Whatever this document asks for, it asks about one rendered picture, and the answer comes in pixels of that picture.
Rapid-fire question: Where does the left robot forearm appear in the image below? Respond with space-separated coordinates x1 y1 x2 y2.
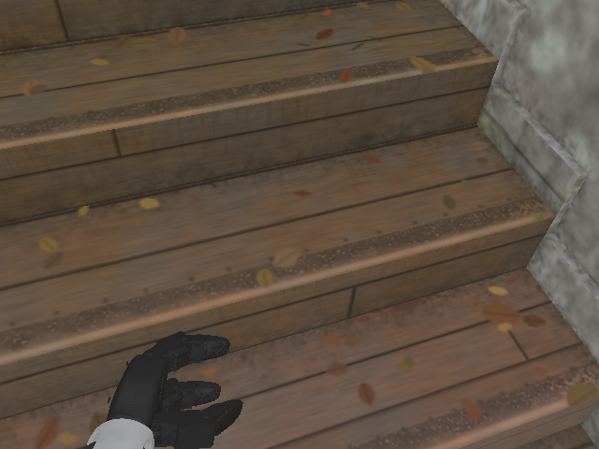
83 418 154 449

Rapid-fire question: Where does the left robot hand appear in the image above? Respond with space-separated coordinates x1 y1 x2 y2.
106 331 243 449

